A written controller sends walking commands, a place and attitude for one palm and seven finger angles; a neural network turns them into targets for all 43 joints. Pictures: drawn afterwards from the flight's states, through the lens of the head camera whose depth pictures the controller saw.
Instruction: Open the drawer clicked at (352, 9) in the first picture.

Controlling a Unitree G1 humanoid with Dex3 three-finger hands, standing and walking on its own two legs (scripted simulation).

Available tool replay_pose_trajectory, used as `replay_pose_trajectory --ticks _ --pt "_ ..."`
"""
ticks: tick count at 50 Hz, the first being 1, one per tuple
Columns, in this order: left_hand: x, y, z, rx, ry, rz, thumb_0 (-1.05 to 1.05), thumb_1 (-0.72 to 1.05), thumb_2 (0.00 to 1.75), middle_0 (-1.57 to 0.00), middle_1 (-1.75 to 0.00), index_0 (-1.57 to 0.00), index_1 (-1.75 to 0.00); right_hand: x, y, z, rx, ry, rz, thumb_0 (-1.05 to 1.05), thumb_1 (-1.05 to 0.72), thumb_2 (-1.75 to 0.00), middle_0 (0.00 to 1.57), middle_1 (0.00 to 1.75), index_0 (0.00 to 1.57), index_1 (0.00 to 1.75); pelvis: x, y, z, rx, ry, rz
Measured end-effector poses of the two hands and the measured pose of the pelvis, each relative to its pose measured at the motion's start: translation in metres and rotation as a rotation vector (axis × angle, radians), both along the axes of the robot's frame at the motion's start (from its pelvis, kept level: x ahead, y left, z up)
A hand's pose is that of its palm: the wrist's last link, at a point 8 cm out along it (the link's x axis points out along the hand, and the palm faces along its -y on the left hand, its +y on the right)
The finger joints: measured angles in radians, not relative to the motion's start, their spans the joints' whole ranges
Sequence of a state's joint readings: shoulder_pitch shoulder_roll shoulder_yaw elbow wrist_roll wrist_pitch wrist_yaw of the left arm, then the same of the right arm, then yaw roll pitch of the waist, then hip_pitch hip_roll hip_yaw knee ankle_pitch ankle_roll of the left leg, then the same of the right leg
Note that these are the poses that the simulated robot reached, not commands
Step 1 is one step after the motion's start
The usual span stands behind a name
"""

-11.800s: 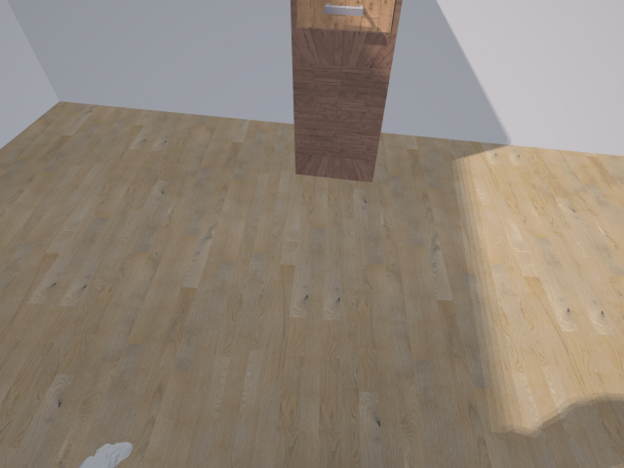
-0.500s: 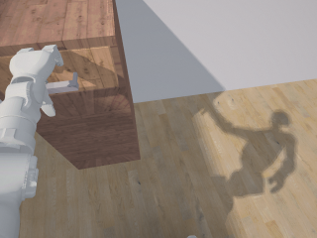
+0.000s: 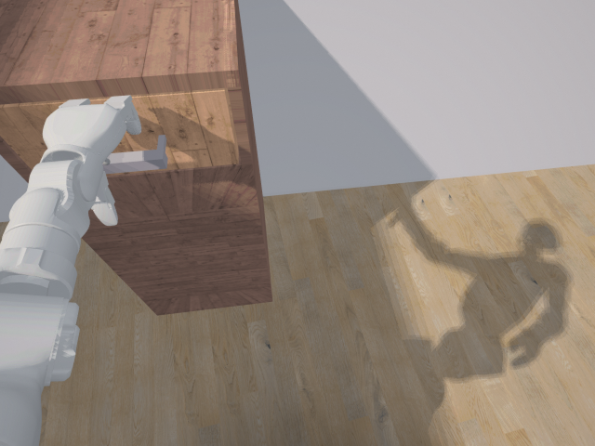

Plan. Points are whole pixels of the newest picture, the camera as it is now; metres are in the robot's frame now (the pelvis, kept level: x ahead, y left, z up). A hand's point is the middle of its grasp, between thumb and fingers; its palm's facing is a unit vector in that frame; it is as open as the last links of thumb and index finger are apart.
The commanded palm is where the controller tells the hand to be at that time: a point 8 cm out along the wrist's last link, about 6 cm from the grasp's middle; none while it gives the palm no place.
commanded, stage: move the hooked fingers above the handle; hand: left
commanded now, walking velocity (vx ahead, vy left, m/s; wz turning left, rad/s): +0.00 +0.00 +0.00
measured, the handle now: (122, 153) +0.55 +0.27 +0.04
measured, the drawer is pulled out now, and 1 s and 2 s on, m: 0.00 0.00 0.00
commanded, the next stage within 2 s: none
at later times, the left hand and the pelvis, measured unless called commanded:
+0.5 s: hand (105, 161) +0.49 +0.27 +0.08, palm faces -0.12 +0.00 -0.99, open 13.8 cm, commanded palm +0.48 +0.27 +0.15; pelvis +0.00 +0.00 +0.00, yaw -1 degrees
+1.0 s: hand (121, 158) +0.49 +0.25 +0.08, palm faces -0.10 -0.01 -0.99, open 13.8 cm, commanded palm +0.49 +0.26 +0.15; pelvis +0.00 +0.00 +0.00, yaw -1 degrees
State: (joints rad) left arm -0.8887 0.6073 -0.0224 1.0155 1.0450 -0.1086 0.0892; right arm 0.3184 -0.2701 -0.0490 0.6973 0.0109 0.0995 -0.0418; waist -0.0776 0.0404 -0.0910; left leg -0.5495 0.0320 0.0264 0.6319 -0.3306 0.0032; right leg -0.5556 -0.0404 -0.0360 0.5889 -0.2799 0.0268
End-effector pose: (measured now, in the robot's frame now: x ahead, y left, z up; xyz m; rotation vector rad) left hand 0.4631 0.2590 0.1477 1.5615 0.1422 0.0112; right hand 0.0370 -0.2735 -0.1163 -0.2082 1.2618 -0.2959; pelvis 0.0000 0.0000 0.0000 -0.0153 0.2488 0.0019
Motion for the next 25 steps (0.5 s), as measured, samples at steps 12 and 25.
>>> replay_pose_trajectory --ticks 12,25 --pt "0.020 -0.012 0.012 -0.017 -0.097 -0.014 0.00 -0.49 0.30 -0.36 -1.24 -0.35 -1.22 -0.028 -0.001 -0.004 -0.006 0.061 -0.032 0.01 -0.90 -0.90 0.20 0.30 0.20 0.30 -0.001 0.000 -0.003 0.000 0.028 -0.014" --pt "0.010 0.006 -0.007 0.010 0.034 0.014 0.00 -0.49 0.30 -0.33 -1.21 -0.33 -1.21 -0.051 -0.001 0.000 -0.015 0.103 -0.074 0.01 -0.90 -0.90 0.20 0.30 0.20 0.30 -0.002 -0.002 -0.001 0.001 0.025 -0.022"
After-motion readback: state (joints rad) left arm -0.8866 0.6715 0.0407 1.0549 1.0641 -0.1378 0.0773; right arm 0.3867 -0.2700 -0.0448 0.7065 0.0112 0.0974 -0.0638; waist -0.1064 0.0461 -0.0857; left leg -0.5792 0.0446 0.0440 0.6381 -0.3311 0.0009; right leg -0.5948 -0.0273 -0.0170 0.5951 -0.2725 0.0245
